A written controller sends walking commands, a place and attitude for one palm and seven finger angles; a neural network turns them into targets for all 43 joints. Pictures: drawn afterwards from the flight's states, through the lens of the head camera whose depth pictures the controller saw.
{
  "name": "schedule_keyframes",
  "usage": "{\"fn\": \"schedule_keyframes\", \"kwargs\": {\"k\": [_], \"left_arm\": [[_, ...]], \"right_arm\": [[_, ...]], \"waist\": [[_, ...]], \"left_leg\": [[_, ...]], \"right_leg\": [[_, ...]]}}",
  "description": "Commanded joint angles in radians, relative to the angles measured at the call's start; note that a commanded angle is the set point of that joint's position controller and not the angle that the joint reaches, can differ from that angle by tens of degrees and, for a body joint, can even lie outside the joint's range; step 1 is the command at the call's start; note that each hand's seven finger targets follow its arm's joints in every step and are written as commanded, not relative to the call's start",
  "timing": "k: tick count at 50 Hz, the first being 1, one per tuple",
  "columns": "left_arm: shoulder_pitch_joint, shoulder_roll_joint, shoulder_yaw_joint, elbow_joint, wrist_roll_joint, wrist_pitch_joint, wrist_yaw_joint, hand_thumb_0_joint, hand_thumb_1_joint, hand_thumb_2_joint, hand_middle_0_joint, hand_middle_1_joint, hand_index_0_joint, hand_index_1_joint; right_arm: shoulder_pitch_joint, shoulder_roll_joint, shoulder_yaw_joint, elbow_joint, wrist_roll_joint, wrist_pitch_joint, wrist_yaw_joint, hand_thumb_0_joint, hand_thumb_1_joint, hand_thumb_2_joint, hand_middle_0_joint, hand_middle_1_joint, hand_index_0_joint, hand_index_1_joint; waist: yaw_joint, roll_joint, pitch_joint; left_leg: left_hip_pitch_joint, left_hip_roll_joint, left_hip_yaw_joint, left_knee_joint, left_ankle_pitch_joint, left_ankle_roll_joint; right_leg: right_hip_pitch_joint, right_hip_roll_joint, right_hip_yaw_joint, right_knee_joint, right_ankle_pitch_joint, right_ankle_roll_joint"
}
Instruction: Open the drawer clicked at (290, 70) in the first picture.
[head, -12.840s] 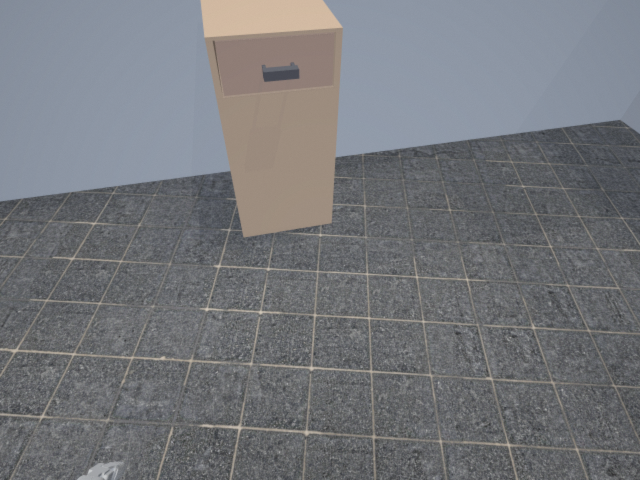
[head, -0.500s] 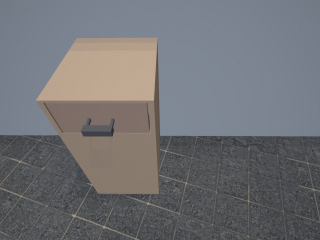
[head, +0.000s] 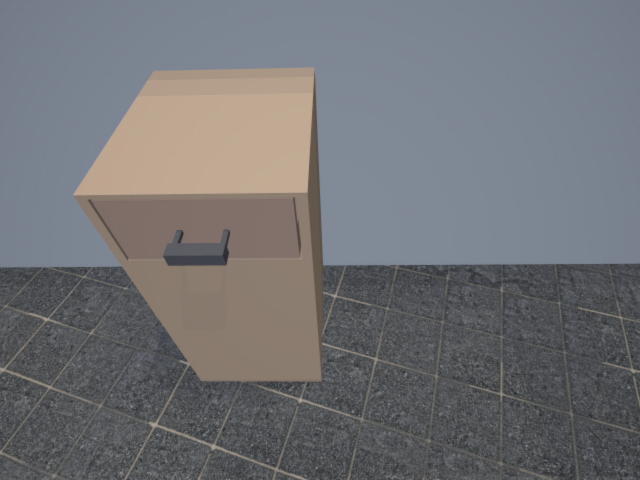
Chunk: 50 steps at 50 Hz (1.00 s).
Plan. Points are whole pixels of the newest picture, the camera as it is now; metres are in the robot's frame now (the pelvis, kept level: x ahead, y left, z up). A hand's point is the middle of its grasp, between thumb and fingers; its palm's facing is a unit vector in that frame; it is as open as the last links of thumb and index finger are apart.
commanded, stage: raise the hand with hooked fingers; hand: left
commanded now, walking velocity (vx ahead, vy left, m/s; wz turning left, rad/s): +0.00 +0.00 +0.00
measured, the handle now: (199, 244) +0.49 +0.27 -0.04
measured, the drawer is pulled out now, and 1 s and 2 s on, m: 0.00 0.00 0.00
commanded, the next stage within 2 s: move the hooked fingers above the handle in 1.80 s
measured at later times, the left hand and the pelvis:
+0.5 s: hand (153, 447) +0.16 +0.24 -0.06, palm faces +0.03 -0.10 -0.99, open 9.6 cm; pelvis -0.03 +0.01 -0.04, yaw +2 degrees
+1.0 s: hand (132, 364) +0.24 +0.26 +0.02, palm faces +0.09 -0.10 -0.99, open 12.5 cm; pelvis -0.02 +0.03 -0.01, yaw +1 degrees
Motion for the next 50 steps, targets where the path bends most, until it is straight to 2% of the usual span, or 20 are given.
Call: {"fn": "schedule_keyframes", "kwargs": {"k": [1, 2, 4, 6, 8, 10, 13, 15, 17, 18, 20, 24, 27, 28, 30, 34, 38, 42, 45, 50], "left_arm": [[-0.232, 0.064, -0.097, -0.597, 0.219, -0.075, 0.115, 0.0, 0.76, 0.84, -0.21, -0.39, -0.21, -0.39], [-0.225, 0.052, -0.138, -0.624, 0.315, -0.084, 0.138, 0.0, 0.737, 0.83, -0.212, -0.405, -0.212, -0.405], [-0.229, 0.061, -0.141, -0.608, 0.552, -0.09, 0.21, 0.0, 0.69, 0.81, -0.215, -0.435, -0.215, -0.435], [0.018, 0.043, -0.107, -0.495, 0.733, -0.078, 0.274, 0.0, 0.643, 0.79, -0.218, -0.465, -0.218, -0.465], [0.17, 0.063, -0.053, -0.439, 0.859, -0.086, 0.297, 0.0, 0.597, 0.77, -0.222, -0.495, -0.222, -0.495], [0.083, 0.091, -0.034, -0.548, 0.944, -0.107, 0.318, 0.0, 0.55, 0.75, -0.225, -0.525, -0.225, -0.525], [-0.053, 0.169, 0.034, -0.642, 1.031, -0.095, 0.38, 0.0, 0.48, 0.72, -0.23, -0.57, -0.23, -0.57], [-0.146, 0.133, -0.007, -0.661, 1.063, -0.053, 0.417, 0.0, 0.433, 0.7, -0.233, -0.6, -0.233, -0.6], [-0.281, 0.157, -0.002, -0.69, 1.094, -0.024, 0.451, 0.0, 0.387, 0.68, -0.237, -0.63, -0.237, -0.63], [-0.392, 0.176, 0.003, -0.727, 1.111, -0.012, 0.463, 0.0, 0.363, 0.67, -0.238, -0.645, -0.238, -0.645], [-0.462, 0.17, -0.005, -0.717, 1.084, 0.003, 0.46, 0.0, 0.317, 0.65, -0.242, -0.675, -0.242, -0.675], [-0.552, 0.161, -0.04, -0.727, 0.998, -0.006, 0.385, 0.0, 0.223, 0.61, -0.248, -0.735, -0.248, -0.735], [-0.472, 0.143, -0.058, -0.673, 0.967, 0.0, 0.302, 0.0, 0.153, 0.58, -0.253, -0.78, -0.253, -0.78], [-0.451, 0.141, -0.057, -0.664, 0.963, 0.005, 0.276, 0.0, 0.13, 0.57, -0.255, -0.795, -0.255, -0.795], [-0.418, 0.16, -0.042, -0.647, 0.965, 0.004, 0.237, 0.0, 0.083, 0.55, -0.258, -0.825, -0.258, -0.825], [-0.368, 0.234, 0.048, -0.681, 0.97, -0.02, 0.217, 0.0, -0.01, 0.51, -0.265, -0.885, -0.265, -0.885], [-0.419, 0.27, 0.098, -0.756, 0.968, -0.032, 0.251, 0.0, -0.103, 0.47, -0.272, -0.945, -0.272, -0.945], [-0.472, 0.273, 0.098, -0.773, 0.951, -0.027, 0.275, 0.0, -0.197, 0.43, -0.278, -1.005, -0.278, -1.005], [-0.52, 0.271, 0.083, -0.739, 0.931, -0.01, 0.261, 0.0, -0.267, 0.4, -0.283, -1.05, -0.283, -1.05], [-0.576, 0.291, 0.07, -0.734, 0.916, 0.013, 0.2, 0.0, -0.383, 0.35, -0.292, -1.125, -0.292, -1.125]], "right_arm": [[-0.199, -0.212, -0.051, -0.305, 0.012, -0.188, -0.02, 0.0, -0.9, -0.9, 0.2, 0.3, 0.2, 0.3], [-0.203, -0.22, -0.048, -0.35, -0.014, -0.185, -0.006, 0.0, -0.9, -0.9, 0.2, 0.3, 0.2, 0.3], [-0.222, -0.219, -0.07, -0.431, -0.06, -0.141, 0.026, 0.0, -0.9, -0.9, 0.2, 0.3, 0.2, 0.3], [-0.278, -0.218, -0.09, -0.505, -0.094, -0.062, 0.068, 0.0, -0.9, -0.9, 0.2, 0.3, 0.2, 0.3], [-0.319, -0.215, -0.091, -0.538, -0.097, 0.045, 0.125, 0.0, -0.9, -0.9, 0.2, 0.3, 0.2, 0.3], [-0.396, -0.202, -0.081, -0.599, -0.083, 0.122, 0.162, 0.0, -0.9, -0.9, 0.2, 0.3, 0.2, 0.3], [-0.425, -0.181, -0.073, -0.632, -0.067, 0.19, 0.178, 0.0, -0.9, -0.9, 0.2, 0.3, 0.2, 0.3], [-0.423, -0.167, -0.072, -0.65, -0.068, 0.211, 0.173, 0.0, -0.9, -0.9, 0.2, 0.3, 0.2, 0.3], [-0.421, -0.162, -0.073, -0.649, -0.074, 0.215, 0.16, 0.0, -0.9, -0.9, 0.2, 0.3, 0.2, 0.3], [-0.422, -0.161, -0.071, -0.633, -0.084, 0.22, 0.152, 0.0, -0.9, -0.9, 0.2, 0.3, 0.2, 0.3], [-0.422, -0.154, -0.071, -0.622, -0.089, 0.217, 0.133, 0.0, -0.9, -0.9, 0.2, 0.3, 0.2, 0.3], [-0.438, -0.149, -0.053, -0.598, -0.098, 0.202, 0.097, 0.0, -0.9, -0.9, 0.2, 0.3, 0.2, 0.3], [-0.433, -0.149, -0.039, -0.588, -0.094, 0.2, 0.091, 0.0, -0.9, -0.9, 0.2, 0.3, 0.2, 0.3], [-0.432, -0.151, -0.037, -0.588, -0.092, 0.202, 0.091, 0.0, -0.9, -0.9, 0.2, 0.3, 0.2, 0.3], [-0.417, -0.15, -0.031, -0.583, -0.086, 0.202, 0.094, 0.0, -0.9, -0.9, 0.2, 0.3, 0.2, 0.3], [-0.4, -0.156, -0.031, -0.584, -0.082, 0.194, 0.097, 0.0, -0.9, -0.9, 0.2, 0.3, 0.2, 0.3], [-0.399, -0.163, -0.046, -0.579, -0.083, 0.191, 0.096, 0.0, -0.9, -0.9, 0.2, 0.3, 0.2, 0.3], [-0.382, -0.176, -0.065, -0.559, -0.076, 0.187, 0.092, 0.0, -0.9, -0.9, 0.2, 0.3, 0.2, 0.3], [-0.38, -0.185, -0.07, -0.546, -0.065, 0.183, 0.086, 0.0, -0.9, -0.9, 0.2, 0.3, 0.2, 0.3], [-0.392, -0.191, -0.069, -0.538, -0.053, 0.185, 0.077, 0.0, -0.9, -0.9, 0.2, 0.3, 0.2, 0.3]], "waist": [[-0.059, -0.152, -0.065], [-0.063, -0.204, -0.047], [-0.058, -0.181, -0.147], [0.024, -0.225, -0.096], [0.092, -0.283, -0.101], [0.113, -0.262, -0.153], [0.122, -0.086, -0.238], [0.098, -0.024, -0.272], [0.076, 0.01, -0.337], [0.051, -0.01, -0.347], [0.015, -0.005, -0.333], [-0.021, -0.003, -0.293], [0.002, -0.052, -0.259], [0.011, -0.031, -0.255], [0.03, -0.074, -0.234], [0.068, -0.076, -0.259], [0.065, -0.035, -0.285], [0.049, -0.016, -0.311], [0.039, -0.035, -0.273], [0.05, -0.014, -0.272]], "left_leg": [[-0.138, -0.036, -0.092, 0.017, 0.111, 0.075], [-0.172, -0.05, -0.104, 0.048, 0.075, 0.076], [-0.205, -0.093, -0.096, 0.115, 0.043, 0.054], [-0.303, -0.097, -0.091, 0.127, 0.023, 0.036], [-0.409, -0.09, -0.071, 0.139, 0.069, 0.025], [-0.448, -0.093, -0.053, 0.163, 0.103, 0.025], [-0.408, -0.101, -0.052, 0.196, 0.136, 0.022], [-0.365, -0.098, -0.051, 0.215, 0.135, 0.026], [-0.315, -0.092, -0.068, 0.237, 0.153, 0.029], [-0.298, -0.089, -0.091, 0.256, 0.136, 0.03], [-0.27, -0.085, -0.089, 0.261, 0.099, 0.041], [-0.245, -0.078, -0.092, 0.23, 0.074, 0.052], [-0.259, -0.07, -0.093, 0.179, 0.088, 0.049], [-0.256, -0.069, -0.093, 0.163, 0.093, 0.046], [-0.268, -0.062, -0.093, 0.136, 0.104, 0.042], [-0.278, -0.058, -0.091, 0.102, 0.162, 0.036], [-0.254, -0.057, -0.097, 0.087, 0.203, 0.035], [-0.204, -0.054, -0.094, 0.081, 0.239, 0.036], [-0.204, -0.055, -0.093, 0.059, 0.203, 0.038], [-0.16, -0.054, -0.091, 0.024, 0.247, 0.035]], "right_leg": [[-0.128, -0.034, 0.091, -0.046, -0.062, 0.022], [-0.191, -0.032, 0.099, -0.042, -0.136, 0.019], [-0.225, -0.022, 0.1, -0.005, -0.242, 0.006], [-0.214, -0.017, 0.097, 0.003, -0.268, -0.014], [-0.159, -0.022, 0.121, 0.054, -0.122, -0.028], [-0.124, -0.029, 0.132, 0.123, -0.003, -0.034], [-0.122, -0.014, 0.145, 0.189, 0.047, -0.046], [-0.165, -0.003, 0.145, 0.198, 0.055, -0.046], [-0.188, 0.006, 0.162, 0.204, 0.075, -0.042], [-0.225, 0.007, 0.177, 0.2, 0.04, -0.037], [-0.238, -0.001, 0.157, 0.167, 0.006, -0.024], [-0.205, -0.005, 0.093, 0.13, 0.0, -0.004], [-0.146, -0.008, 0.056, 0.107, 0.021, -0.001], [-0.131, -0.008, 0.056, 0.101, 0.021, -0.004], [-0.099, -0.009, 0.047, 0.094, 0.024, -0.004], [-0.008, -0.012, 0.063, 0.094, 0.091, -0.008], [0.017, -0.012, 0.069, 0.092, 0.13, -0.013], [0.01, -0.015, 0.063, 0.083, 0.159, -0.01], [0.006, -0.019, 0.055, 0.059, 0.118, -0.005], [0.045, -0.021, 0.046, 0.032, 0.143, -0.006]]}}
